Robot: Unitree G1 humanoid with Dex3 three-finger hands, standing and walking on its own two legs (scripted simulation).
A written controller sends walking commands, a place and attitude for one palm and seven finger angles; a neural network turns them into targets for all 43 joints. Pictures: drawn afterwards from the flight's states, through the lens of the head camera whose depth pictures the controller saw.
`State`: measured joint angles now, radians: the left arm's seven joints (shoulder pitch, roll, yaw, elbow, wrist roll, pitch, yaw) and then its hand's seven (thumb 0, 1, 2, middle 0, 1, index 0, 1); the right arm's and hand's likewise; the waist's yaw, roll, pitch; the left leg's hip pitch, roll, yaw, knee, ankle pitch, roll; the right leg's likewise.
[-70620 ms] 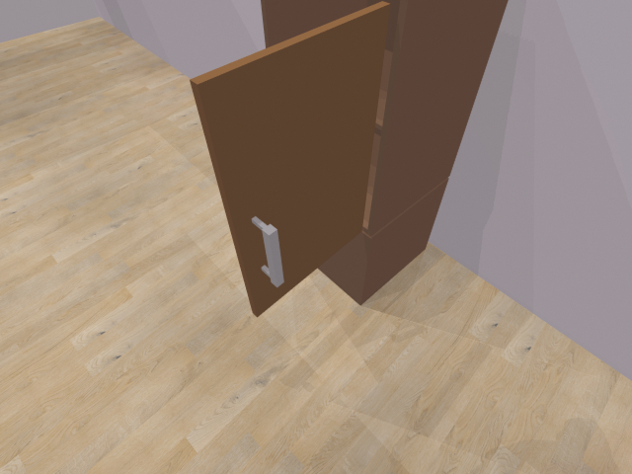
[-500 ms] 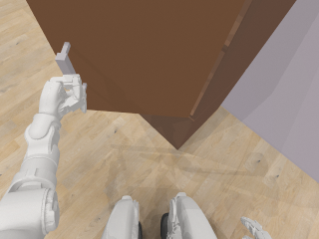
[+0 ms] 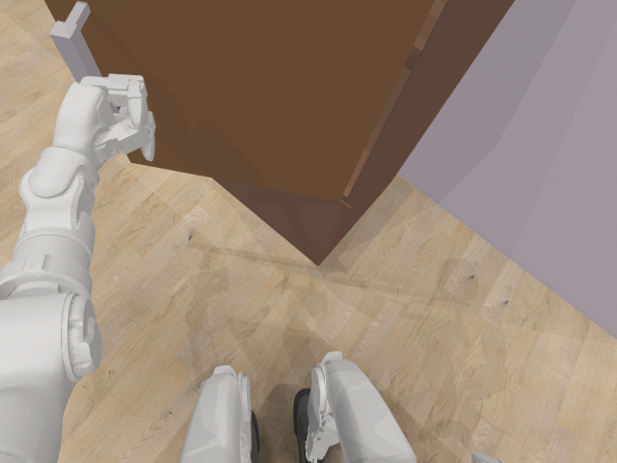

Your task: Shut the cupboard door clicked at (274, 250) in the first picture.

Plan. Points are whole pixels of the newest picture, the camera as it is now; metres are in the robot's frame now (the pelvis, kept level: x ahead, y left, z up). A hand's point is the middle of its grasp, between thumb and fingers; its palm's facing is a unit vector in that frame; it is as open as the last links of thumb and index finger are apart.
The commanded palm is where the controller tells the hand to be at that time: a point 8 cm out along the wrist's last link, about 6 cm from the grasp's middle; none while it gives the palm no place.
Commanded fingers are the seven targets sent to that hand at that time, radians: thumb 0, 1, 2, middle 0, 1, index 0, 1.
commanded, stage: push the door shut along its arc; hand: left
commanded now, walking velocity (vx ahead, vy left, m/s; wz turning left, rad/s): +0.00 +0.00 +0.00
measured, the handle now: (101, 79) +0.58 +0.22 +0.05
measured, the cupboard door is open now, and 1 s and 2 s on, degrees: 32 20 15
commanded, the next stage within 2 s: pull the fist back off the door in 0.98 s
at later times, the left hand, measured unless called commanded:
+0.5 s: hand (183, 91) +0.56 +0.12 +0.05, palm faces -0.35 -0.94 -0.02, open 3.1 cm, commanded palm +0.57 +0.15 +0.04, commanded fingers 0.00 0.90 0.90 -1.30 -1.50 -1.30 -1.50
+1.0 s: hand (197, 74) +0.59 +0.11 +0.05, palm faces -0.40 -0.92 -0.03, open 3.3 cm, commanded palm +0.62 +0.10 +0.04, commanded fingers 0.00 0.90 0.90 -1.30 -1.50 -1.30 -1.50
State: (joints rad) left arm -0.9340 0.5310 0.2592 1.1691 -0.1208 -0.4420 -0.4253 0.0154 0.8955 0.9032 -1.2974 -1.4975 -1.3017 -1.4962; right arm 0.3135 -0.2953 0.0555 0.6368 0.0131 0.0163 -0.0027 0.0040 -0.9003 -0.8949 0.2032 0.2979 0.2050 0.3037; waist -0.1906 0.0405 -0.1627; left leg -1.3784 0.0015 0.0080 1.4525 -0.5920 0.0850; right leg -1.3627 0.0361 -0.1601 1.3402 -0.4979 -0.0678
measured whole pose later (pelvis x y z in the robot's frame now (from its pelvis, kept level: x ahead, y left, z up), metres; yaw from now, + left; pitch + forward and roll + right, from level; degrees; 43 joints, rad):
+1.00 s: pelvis +0.00 -0.01 -0.02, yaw -2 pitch +35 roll -7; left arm -1.33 0.68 0.19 1.29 -0.03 -0.23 -0.50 0.02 0.95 0.98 -1.30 -1.50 -1.30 -1.50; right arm 0.34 -0.28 0.08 0.66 -0.02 -0.05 -0.02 0.00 -0.90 -0.89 0.20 0.30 0.21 0.30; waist -0.30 0.04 -0.15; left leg -1.54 0.03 -0.01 1.55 -0.62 0.07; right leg -1.52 0.06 -0.19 1.41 -0.51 -0.09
